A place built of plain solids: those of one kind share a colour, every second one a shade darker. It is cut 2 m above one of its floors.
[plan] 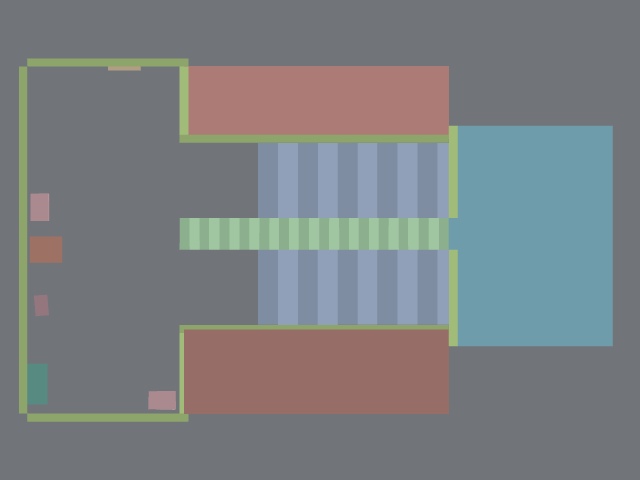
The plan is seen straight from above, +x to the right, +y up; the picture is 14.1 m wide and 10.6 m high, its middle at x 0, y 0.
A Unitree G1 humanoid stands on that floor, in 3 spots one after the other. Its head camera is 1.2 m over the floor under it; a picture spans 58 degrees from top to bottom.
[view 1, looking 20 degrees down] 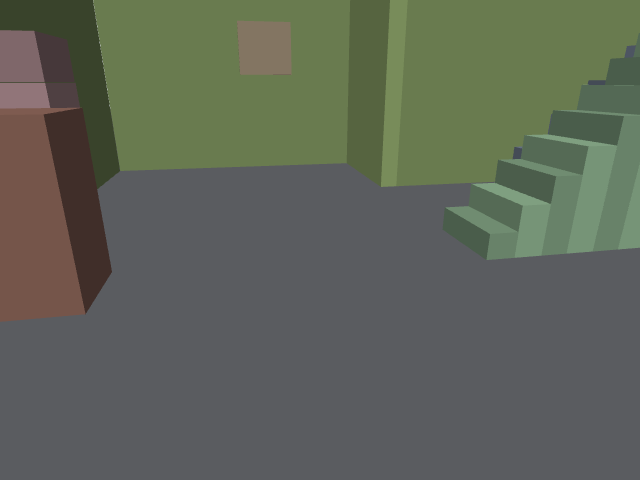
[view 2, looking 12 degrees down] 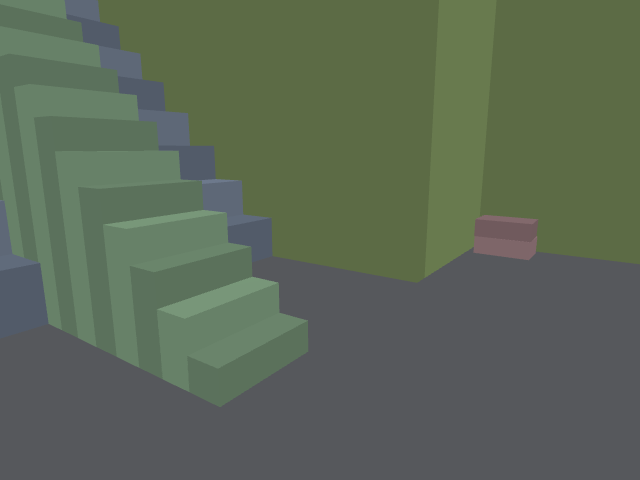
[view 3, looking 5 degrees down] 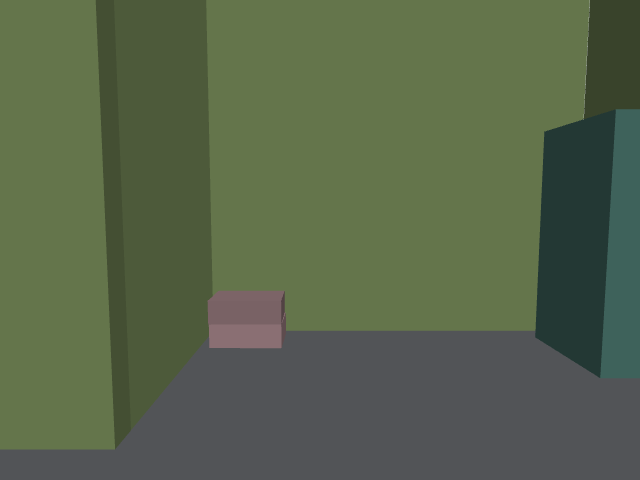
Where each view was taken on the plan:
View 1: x -4.82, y -2.81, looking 79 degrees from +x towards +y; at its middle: ground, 3.51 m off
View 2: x -4.54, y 1.72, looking -55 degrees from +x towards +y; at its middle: wall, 4.49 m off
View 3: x -4.10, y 0.13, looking -90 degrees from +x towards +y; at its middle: wall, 3.98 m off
